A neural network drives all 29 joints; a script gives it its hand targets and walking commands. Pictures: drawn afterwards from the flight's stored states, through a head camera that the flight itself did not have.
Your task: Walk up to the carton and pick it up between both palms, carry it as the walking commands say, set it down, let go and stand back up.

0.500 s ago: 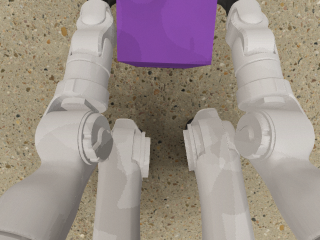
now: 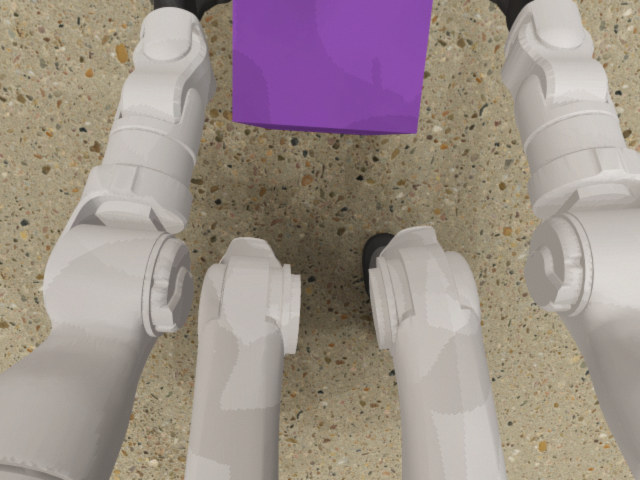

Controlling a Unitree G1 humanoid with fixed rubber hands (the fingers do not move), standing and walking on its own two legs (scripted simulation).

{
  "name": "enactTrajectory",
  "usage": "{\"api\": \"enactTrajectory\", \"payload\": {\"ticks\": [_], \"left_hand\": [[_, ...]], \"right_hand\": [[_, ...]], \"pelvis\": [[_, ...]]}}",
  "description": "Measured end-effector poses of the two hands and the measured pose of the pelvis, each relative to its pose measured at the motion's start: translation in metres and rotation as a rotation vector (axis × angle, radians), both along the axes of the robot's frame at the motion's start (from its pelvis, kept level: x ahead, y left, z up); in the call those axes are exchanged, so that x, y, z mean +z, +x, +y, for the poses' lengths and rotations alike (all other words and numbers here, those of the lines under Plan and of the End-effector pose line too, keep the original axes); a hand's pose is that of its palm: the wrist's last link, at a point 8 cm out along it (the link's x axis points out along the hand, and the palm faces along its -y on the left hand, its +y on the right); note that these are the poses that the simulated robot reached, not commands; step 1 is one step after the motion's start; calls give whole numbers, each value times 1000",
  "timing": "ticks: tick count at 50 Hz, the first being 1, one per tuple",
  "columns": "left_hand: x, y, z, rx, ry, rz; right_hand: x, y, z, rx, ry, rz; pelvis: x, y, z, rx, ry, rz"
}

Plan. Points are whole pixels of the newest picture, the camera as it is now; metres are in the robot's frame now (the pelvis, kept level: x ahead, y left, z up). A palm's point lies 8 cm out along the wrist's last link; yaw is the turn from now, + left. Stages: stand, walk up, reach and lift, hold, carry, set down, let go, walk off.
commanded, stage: set down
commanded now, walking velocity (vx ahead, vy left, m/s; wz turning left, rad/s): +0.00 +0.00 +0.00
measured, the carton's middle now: (328, 1) +0.56 -0.03 -0.24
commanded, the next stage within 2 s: let go in 1.22 s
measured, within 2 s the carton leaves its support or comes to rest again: neither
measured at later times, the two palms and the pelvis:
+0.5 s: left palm out of the picture +0.54 +0.11 -0.04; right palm out of the picture +0.53 -0.21 -0.04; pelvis -0.02 +0.00 +0.10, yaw -1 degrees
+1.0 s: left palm out of the picture +0.54 +0.12 +0.13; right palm out of the picture +0.52 -0.21 +0.13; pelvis +0.04 +0.00 +0.23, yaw -1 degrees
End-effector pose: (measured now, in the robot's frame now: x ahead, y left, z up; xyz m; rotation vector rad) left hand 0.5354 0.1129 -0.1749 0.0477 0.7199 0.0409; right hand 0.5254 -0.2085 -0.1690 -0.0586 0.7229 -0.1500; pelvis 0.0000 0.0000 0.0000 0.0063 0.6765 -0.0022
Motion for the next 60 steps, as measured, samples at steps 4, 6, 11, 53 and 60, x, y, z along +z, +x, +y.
{"api": "enactTrajectory", "payload": {"ticks": [4, 6, 11, 53, 60], "left_hand": [[17, 8, -3, 0, 5, -63], [27, 10, -6, 1, 7, -90], [47, 8, -11, 10, 12, -90], [323, 4, 5, 41, 22, -86], [339, 4, 6, 30, 45, -69]], "right_hand": [[12, 9, 9, 10, 27, -54], [17, 10, 13, 12, 33, -71], [30, 2, 14, -6, 32, -79], [314, -1, -4, -27, 5, -71], [332, 1, -1, -13, 15, -64]], "pelvis": [[7, -3, 0, -8, -3, -49], [13, -6, 0, -7, -2, -94], [30, -9, 0, -5, 3, -149], [251, 43, -1, -17, 0, 69], [277, 56, -1, -19, -2, 75]]}}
